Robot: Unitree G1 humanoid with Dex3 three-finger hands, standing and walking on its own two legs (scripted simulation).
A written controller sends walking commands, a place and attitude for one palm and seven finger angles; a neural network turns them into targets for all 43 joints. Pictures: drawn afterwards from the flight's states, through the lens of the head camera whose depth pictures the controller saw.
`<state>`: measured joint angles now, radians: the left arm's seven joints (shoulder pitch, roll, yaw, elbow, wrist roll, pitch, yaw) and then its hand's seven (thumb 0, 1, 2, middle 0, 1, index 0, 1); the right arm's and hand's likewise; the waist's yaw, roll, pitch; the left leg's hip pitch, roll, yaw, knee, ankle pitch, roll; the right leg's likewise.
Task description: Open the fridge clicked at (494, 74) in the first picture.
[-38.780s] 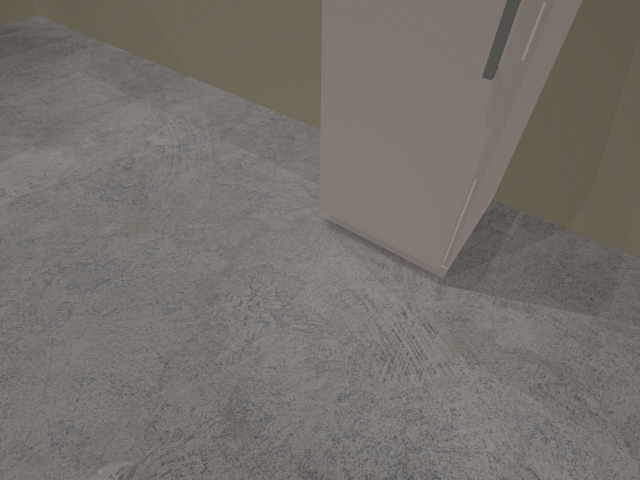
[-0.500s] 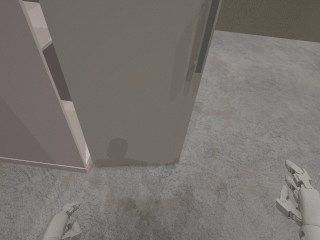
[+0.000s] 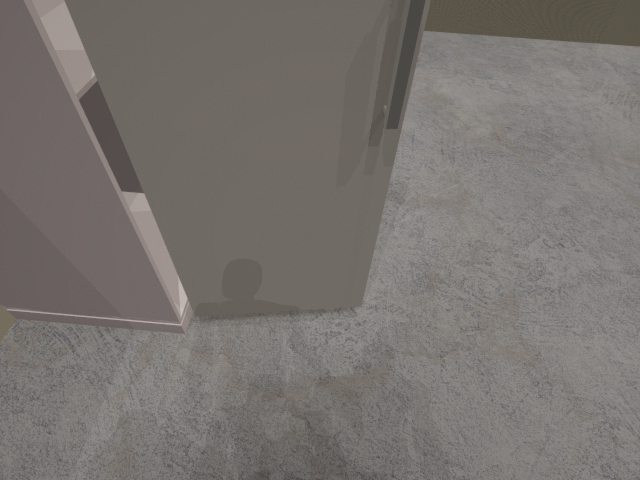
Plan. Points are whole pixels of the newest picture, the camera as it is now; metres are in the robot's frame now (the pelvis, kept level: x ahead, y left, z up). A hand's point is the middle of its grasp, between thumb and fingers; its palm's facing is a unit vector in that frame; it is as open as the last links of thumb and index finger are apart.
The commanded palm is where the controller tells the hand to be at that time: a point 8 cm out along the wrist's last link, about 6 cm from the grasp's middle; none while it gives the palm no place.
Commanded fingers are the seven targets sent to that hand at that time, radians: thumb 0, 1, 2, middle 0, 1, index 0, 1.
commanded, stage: let the arm hang, fingers relaxed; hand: right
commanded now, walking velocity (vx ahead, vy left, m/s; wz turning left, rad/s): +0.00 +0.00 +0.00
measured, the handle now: (402, 48) +0.73 -0.09 +0.20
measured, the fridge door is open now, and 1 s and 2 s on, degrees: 80 80 80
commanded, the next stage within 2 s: look to check the result in 0.50 s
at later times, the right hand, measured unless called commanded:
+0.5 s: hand out of the picture +0.03 -0.19 -0.17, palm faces -0.01 +0.98 -0.18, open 7.3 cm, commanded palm none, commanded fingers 0.00 -0.90 -0.90 0.20 0.30 0.20 0.30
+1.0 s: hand out of the picture +0.04 -0.19 -0.17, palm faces -0.02 +0.98 -0.19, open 7.4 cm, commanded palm none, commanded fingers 0.00 -0.90 -0.90 0.20 0.30 0.20 0.30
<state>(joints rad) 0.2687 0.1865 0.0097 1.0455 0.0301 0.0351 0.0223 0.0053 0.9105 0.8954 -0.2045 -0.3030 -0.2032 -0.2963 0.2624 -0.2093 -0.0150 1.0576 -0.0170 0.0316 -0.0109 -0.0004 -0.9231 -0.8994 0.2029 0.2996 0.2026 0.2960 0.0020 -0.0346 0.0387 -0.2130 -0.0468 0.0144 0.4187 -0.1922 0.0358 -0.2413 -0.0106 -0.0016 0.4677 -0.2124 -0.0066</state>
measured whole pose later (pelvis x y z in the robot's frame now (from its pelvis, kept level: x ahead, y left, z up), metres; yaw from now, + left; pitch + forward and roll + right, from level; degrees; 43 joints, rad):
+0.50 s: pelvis +0.01 -0.02 +0.00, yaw +1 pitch -1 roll +0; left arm 0.27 0.14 0.00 1.12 0.02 0.00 0.03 0.00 0.91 0.90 -0.20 -0.30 -0.20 -0.30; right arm 0.24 -0.15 0.00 1.14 -0.01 0.00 -0.02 0.01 -0.92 -0.90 0.20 0.30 0.20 0.30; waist 0.01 0.00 0.03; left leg -0.20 -0.02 -0.02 0.41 -0.20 0.01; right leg -0.20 0.02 -0.03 0.42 -0.21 -0.03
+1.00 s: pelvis +0.03 -0.02 +0.00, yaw +2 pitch -1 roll +0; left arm 0.23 0.16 0.00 1.14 0.02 0.00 0.04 0.00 0.91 0.90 -0.20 -0.30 -0.20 -0.30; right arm 0.23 -0.16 0.00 1.15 -0.01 0.00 -0.02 0.00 -0.90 -0.90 0.20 0.30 0.20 0.30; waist 0.00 0.00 0.04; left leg -0.17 -0.01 -0.03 0.40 -0.22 0.00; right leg -0.17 0.02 -0.04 0.40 -0.22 -0.04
